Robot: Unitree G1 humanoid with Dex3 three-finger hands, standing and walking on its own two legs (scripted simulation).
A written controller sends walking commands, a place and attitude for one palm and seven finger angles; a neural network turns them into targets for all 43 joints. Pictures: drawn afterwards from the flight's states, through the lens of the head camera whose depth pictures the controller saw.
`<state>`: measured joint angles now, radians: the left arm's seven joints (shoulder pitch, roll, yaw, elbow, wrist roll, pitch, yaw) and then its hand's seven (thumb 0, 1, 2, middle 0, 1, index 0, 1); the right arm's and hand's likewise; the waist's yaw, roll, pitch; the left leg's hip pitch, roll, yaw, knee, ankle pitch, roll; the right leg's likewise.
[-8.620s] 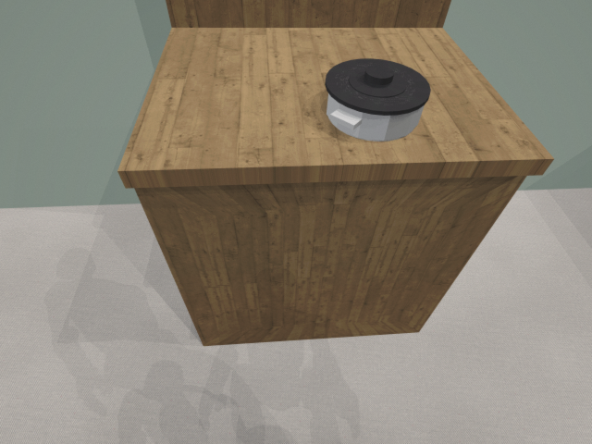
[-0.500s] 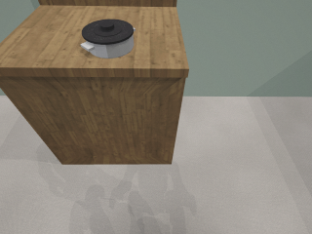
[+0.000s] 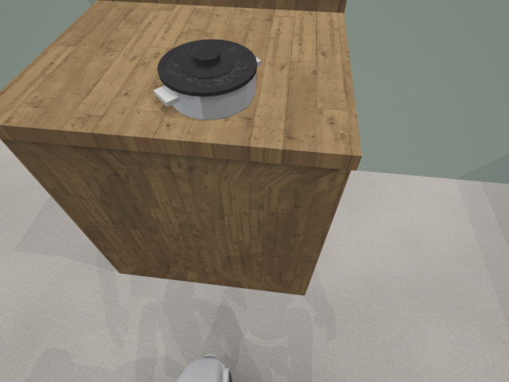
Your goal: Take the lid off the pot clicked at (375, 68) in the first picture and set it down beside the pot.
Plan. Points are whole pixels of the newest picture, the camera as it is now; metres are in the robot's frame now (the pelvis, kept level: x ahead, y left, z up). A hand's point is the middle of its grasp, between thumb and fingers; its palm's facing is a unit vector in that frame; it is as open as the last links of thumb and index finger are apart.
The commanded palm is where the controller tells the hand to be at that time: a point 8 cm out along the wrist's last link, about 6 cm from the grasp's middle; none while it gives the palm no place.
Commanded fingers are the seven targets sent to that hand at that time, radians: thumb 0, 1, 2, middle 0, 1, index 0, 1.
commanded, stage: take the last steps up to it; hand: left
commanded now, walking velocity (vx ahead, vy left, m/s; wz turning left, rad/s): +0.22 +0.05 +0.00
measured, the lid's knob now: (206, 56) +0.66 +0.17 +0.15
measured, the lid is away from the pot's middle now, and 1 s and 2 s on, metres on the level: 0.00 0.00 0.00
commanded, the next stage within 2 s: come to a stop and stand still in 0.16 s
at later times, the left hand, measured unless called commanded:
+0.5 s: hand (171, 313) +0.25 +0.20 -0.16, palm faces -0.03 -0.97 -0.24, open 7.4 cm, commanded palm none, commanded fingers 0.00 0.90 0.90 -0.20 -0.30 -0.20 -0.30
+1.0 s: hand (113, 368) +0.15 +0.28 -0.18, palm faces -0.03 -0.96 -0.29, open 7.4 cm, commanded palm none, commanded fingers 0.00 0.90 0.90 -0.20 -0.30 -0.20 -0.30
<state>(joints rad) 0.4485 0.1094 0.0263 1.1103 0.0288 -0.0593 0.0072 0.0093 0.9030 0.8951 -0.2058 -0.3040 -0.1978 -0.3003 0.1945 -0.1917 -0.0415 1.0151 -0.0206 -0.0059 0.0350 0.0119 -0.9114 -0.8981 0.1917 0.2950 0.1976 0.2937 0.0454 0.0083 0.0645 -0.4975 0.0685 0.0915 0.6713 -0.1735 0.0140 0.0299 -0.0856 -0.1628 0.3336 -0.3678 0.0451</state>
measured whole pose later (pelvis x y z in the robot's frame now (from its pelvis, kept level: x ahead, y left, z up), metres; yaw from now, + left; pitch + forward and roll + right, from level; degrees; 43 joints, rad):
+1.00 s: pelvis +0.10 +0.08 -0.02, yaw -5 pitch -4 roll +1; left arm 0.31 0.22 0.01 0.95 0.02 0.05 0.03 0.01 0.91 0.90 -0.20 -0.30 -0.20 -0.30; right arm 0.22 -0.23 -0.03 0.90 -0.02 0.04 -0.01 0.01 -0.91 -0.90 0.20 0.30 0.20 0.29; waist 0.02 0.02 0.01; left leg -0.20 -0.01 0.07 0.71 -0.43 0.02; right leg -0.42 -0.07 0.02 0.66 -0.19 0.02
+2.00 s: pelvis +0.16 +0.05 -0.01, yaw -2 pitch +0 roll +1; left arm 0.19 0.16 0.02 1.01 0.01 -0.01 0.04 0.01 0.91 0.90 -0.20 -0.30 -0.20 -0.30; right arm 0.24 -0.18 -0.02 1.05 -0.02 -0.02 -0.04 0.01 -0.91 -0.90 0.20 0.30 0.20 0.29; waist -0.02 0.02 0.07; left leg -0.10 0.00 0.01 0.50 -0.41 -0.01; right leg -0.36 -0.02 0.04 0.59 -0.24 0.02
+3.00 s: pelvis +0.13 +0.05 +0.00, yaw -3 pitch -2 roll +1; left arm 0.22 0.18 0.02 1.04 0.01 0.01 0.03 0.01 0.90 0.90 -0.20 -0.30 -0.20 -0.30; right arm 0.28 -0.16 -0.01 1.10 -0.02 -0.01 -0.03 0.01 -0.91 -0.90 0.20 0.30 0.20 0.29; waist -0.01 0.00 0.08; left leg -0.09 0.01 0.01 0.46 -0.34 -0.02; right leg -0.33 -0.01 0.05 0.51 -0.15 0.01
